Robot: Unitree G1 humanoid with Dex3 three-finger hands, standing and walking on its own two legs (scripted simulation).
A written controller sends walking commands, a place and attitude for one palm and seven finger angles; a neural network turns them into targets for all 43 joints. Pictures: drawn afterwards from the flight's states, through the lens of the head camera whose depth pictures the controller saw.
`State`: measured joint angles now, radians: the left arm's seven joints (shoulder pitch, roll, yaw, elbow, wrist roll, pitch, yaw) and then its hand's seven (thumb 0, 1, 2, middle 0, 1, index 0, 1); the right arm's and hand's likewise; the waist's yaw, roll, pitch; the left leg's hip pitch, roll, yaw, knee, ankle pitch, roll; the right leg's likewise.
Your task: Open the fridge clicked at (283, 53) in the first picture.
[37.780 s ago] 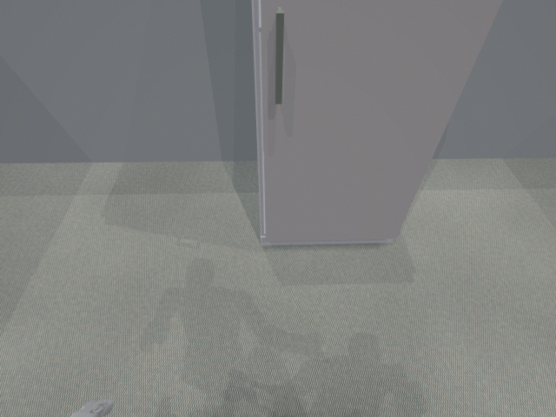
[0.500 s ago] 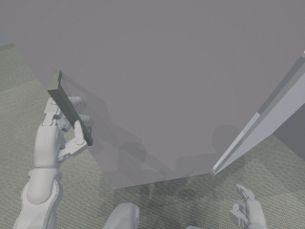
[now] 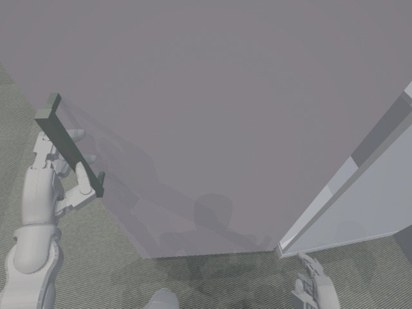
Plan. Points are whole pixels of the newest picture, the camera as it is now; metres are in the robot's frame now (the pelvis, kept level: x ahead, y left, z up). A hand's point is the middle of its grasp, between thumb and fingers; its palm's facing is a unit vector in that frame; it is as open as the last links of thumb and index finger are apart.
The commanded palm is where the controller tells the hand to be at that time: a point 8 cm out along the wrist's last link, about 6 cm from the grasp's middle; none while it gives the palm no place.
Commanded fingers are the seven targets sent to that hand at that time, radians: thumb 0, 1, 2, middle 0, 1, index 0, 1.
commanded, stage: stop walking and hold the door back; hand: left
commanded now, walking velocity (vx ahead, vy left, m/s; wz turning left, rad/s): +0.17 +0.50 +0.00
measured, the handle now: (79, 153) +0.32 +0.26 +0.13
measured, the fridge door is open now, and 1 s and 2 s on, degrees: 83 77 76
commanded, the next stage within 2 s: loosen the grip on the handle in 1.70 s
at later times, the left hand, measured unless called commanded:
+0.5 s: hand (87, 163) +0.30 +0.24 +0.12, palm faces +0.24 -0.93 -0.27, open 7.1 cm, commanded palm +0.26 +0.33 +0.11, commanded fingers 0.00 0.90 0.90 -0.45 -1.40 -0.45 -1.40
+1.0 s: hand (84, 162) +0.31 +0.25 +0.12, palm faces +0.12 -0.95 -0.28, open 7.1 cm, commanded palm +0.27 +0.33 +0.11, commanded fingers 0.00 0.90 0.90 -0.45 -1.40 -0.45 -1.40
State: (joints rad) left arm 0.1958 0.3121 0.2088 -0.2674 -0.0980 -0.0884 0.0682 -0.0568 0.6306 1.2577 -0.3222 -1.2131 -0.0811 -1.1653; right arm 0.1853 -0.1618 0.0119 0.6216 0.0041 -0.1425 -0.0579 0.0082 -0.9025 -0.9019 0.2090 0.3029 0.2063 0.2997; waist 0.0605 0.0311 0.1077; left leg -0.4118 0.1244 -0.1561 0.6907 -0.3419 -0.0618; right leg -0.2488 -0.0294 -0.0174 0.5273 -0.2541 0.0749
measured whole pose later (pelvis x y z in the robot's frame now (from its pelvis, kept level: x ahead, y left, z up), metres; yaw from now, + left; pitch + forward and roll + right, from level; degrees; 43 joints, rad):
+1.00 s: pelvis -0.09 +0.05 +0.01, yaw -5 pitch +0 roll -3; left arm -0.23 0.44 0.29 0.30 -0.04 -0.18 -0.01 -0.10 0.59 1.16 -0.36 -1.27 -0.18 -1.14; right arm 0.21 -0.23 0.02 0.66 0.04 -0.02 -0.08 0.01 -0.92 -0.90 0.21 0.30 0.20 0.30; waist -0.09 0.00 0.08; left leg -0.40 0.05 0.01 0.92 -0.46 -0.01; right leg -0.23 0.05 -0.09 0.50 -0.27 -0.04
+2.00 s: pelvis -0.11 +0.07 +0.01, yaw -7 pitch +2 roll -1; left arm -0.48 0.43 0.31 0.68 0.00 -0.16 -0.08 -0.03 0.36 0.81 -0.35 -1.27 -0.30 -1.28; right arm 0.30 -0.28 -0.02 0.65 0.01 -0.12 -0.03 0.01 -0.91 -0.90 0.20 0.30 0.20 0.30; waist -0.06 -0.01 -0.02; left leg -0.40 0.02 0.06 0.53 -0.17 0.02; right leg -0.31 0.01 0.01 0.55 -0.27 0.00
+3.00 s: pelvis -0.09 +0.06 -0.01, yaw -5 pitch +7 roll -2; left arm -0.37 0.54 0.44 0.59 -0.11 -0.20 -0.27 -0.02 -0.55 0.20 -0.25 -1.15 -0.25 -1.16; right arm 0.31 -0.28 0.01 0.66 0.04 -0.11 -0.10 0.01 -0.91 -0.90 0.21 0.30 0.20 0.30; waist 0.00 0.02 -0.07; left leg -0.56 0.03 0.00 0.73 -0.29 0.01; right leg -0.43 0.02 -0.04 0.69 -0.38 -0.02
